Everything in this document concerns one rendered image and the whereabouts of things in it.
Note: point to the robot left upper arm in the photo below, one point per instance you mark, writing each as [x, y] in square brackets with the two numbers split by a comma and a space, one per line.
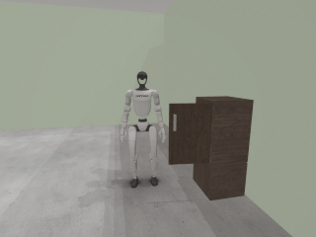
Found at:
[156, 100]

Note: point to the cupboard door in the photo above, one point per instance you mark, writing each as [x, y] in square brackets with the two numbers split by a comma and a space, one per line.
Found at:
[190, 143]

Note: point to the robot right hand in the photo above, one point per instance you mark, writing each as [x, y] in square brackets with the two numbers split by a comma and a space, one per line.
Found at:
[122, 132]

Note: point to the right robot foot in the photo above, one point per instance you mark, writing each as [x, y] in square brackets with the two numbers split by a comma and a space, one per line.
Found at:
[134, 183]

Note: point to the robot left forearm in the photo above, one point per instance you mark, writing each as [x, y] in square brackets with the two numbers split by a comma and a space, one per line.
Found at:
[160, 118]

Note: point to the handle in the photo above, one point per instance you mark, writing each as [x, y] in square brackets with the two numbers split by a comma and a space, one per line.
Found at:
[174, 122]

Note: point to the robot left hand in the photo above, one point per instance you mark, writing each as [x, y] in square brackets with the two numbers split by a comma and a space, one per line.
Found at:
[162, 130]

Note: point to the robot right upper arm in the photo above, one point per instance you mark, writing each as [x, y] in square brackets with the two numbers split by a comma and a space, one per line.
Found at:
[128, 96]

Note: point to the left robot thigh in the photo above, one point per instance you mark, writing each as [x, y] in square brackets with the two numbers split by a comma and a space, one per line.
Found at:
[153, 138]

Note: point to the robot right forearm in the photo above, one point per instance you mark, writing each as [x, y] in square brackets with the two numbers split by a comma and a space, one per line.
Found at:
[124, 119]

